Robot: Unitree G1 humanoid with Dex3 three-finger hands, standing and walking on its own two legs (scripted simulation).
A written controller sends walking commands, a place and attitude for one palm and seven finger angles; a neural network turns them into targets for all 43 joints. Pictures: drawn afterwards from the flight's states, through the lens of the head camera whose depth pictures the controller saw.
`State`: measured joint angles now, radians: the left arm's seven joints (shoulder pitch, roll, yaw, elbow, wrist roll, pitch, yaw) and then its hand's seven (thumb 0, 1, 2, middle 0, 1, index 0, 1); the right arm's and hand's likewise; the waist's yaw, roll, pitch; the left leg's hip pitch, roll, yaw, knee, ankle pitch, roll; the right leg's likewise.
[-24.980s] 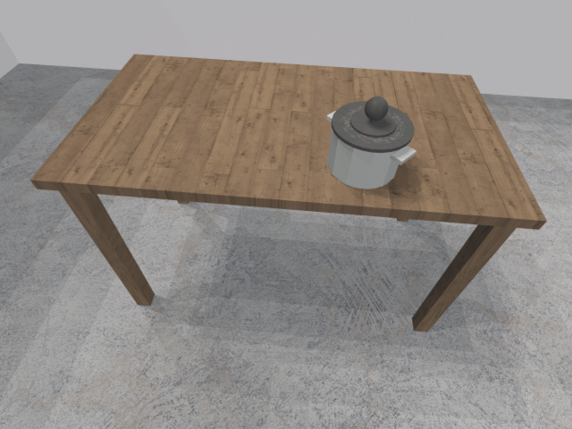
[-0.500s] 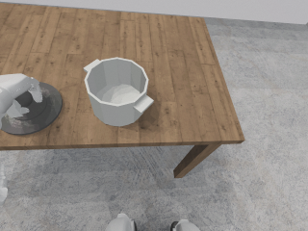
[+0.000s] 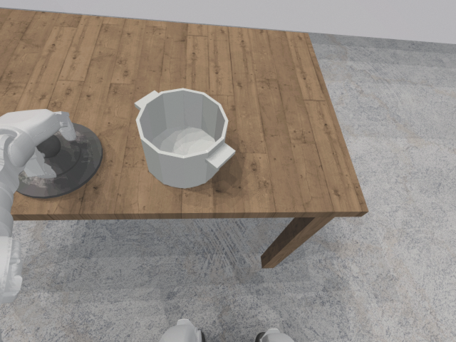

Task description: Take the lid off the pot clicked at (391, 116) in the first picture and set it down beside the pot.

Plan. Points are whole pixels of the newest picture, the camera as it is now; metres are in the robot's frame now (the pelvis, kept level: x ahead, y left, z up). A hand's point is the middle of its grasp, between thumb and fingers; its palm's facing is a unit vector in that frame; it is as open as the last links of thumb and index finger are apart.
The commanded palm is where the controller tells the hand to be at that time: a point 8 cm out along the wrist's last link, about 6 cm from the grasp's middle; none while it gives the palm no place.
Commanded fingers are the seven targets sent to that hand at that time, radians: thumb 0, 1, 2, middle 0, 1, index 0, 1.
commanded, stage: open the fingers wide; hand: left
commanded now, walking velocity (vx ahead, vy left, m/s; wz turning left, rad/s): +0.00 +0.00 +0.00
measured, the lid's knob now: (45, 145) +0.46 +0.34 +0.00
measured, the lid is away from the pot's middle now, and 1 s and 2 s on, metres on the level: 0.26 0.26 0.26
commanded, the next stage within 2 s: raise the empty hand in 0.24 s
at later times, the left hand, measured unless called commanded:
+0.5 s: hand (42, 152) +0.43 +0.33 +0.03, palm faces -0.44 -0.11 -0.89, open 11.0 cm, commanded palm +0.46 +0.32 +0.09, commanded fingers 0.00 -0.00 0.63 -0.34 -0.87 -0.34 -0.87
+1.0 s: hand (13, 136) +0.42 +0.34 +0.08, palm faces -0.42 -0.11 -0.90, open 11.0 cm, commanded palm +0.44 +0.33 +0.14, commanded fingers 0.00 -0.00 0.63 -0.34 -0.87 -0.34 -0.87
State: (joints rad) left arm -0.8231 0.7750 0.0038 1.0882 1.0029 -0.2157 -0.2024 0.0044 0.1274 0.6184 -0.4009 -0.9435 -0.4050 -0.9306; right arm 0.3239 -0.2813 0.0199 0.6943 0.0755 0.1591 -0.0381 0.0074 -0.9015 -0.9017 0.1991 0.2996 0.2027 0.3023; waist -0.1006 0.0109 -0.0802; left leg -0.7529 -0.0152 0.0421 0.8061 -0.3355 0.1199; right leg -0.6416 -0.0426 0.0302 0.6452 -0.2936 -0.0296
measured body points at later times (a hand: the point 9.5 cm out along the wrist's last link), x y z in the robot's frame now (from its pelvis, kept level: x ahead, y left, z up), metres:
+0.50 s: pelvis +0.00 -0.01 +0.00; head +0.10 +0.03 +0.44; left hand +0.45 +0.33 +0.08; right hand +0.04 -0.30 -0.10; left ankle +0.03 +0.03 -0.70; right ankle +0.01 -0.22 -0.70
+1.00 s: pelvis +0.01 -0.02 +0.02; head +0.08 +0.02 +0.46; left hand +0.44 +0.34 +0.13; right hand +0.06 -0.30 -0.09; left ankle +0.03 +0.03 -0.70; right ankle +0.01 -0.22 -0.70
